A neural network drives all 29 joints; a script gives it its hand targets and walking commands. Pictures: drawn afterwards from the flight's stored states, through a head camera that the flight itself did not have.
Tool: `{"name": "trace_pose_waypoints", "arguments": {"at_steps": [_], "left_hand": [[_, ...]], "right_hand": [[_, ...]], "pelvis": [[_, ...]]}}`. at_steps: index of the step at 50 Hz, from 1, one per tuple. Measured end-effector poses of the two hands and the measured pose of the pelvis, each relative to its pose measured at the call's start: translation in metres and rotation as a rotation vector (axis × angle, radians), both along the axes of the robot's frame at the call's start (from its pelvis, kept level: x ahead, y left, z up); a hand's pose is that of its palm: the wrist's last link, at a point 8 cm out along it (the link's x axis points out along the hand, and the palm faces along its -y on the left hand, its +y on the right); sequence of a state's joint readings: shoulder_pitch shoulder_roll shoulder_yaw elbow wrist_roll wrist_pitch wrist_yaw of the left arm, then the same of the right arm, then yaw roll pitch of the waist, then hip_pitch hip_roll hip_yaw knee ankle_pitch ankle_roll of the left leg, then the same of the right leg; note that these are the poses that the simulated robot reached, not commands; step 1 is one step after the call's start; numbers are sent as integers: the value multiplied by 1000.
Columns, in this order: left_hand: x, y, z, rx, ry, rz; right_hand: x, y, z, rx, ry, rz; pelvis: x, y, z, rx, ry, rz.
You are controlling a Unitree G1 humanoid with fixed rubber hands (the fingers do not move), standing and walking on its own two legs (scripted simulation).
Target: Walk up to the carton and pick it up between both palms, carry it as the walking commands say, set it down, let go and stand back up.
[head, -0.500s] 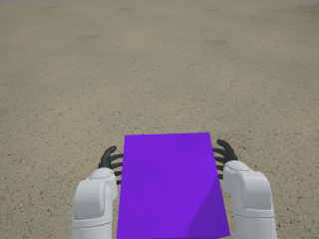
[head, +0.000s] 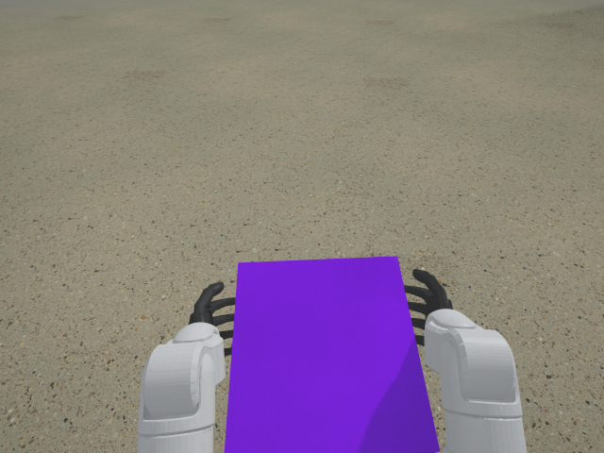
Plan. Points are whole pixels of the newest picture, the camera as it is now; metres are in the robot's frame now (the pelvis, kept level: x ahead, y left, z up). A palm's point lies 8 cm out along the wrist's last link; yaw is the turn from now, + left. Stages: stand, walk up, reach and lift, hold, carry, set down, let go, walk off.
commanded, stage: carry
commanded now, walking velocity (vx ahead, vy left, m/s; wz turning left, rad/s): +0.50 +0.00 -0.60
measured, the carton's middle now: (321, 372) +0.26 +0.00 +0.00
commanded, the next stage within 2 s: none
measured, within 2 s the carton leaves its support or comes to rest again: neither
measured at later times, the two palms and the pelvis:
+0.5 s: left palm (314, 223) +0.50 +0.01 +0.07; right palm (490, 247) +0.43 -0.27 +0.07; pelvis +0.20 -0.06 +0.00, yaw -15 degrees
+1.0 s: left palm (408, 131) +0.80 -0.22 +0.09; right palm (544, 165) +0.63 -0.44 +0.09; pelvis +0.49 -0.16 +0.00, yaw -35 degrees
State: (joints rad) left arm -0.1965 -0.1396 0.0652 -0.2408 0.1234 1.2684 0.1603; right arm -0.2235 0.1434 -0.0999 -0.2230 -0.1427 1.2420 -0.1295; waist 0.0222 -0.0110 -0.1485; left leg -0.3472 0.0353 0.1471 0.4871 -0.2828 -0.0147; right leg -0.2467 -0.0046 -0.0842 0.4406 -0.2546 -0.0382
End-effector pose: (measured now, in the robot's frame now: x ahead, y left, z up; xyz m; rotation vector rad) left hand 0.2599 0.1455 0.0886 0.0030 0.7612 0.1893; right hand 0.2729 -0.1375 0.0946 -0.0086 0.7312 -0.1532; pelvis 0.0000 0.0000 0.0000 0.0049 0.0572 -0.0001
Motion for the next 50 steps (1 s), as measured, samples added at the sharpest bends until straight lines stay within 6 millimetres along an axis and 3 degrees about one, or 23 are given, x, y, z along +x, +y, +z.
{"name": "trace_pose_waypoints", "arguments": {"at_steps": [8, 13, 17, 20, 27, 35, 39, 43, 50], "left_hand": [[64, -15, 4, 11, -1, -87], [117, -49, 5, 5, 3, -172], [161, -87, 0, -1, -15, -236], [193, -114, -10, -1, -27, -260], [261, -146, -19, 8, 53, -292], [379, -189, -17, -22, -29, -395], [424, -224, -14, -23, 19, -469], [468, -273, -5, -33, 18, -560], [540, -362, -2, -32, -34, -644]], "right_hand": [[37, -15, -1, 6, -4, -87], [62, -46, -2, 1, 2, -176], [88, -81, -6, -3, -13, -244], [114, -106, -15, -4, -23, -272], [176, -137, -21, 14, 52, -310], [263, -168, -15, -20, -28, -421], [287, -195, -12, -26, 26, -499], [308, -230, -1, -32, 28, -595], [360, -305, -2, -37, -16, -684]], "pelvis": [[49, 9, 1, 0, 21, -102], [87, -1, 4, -18, 34, -167], [123, -21, -3, -29, 30, -207], [150, -40, -14, -39, 22, -206], [218, -61, -1, -8, 38, -281], [324, -66, -14, 5, 24, -418], [369, -78, -2, -8, 36, -501], [413, -99, 7, -21, 46, -559], [486, -161, -4, -27, 28, -614]]}}
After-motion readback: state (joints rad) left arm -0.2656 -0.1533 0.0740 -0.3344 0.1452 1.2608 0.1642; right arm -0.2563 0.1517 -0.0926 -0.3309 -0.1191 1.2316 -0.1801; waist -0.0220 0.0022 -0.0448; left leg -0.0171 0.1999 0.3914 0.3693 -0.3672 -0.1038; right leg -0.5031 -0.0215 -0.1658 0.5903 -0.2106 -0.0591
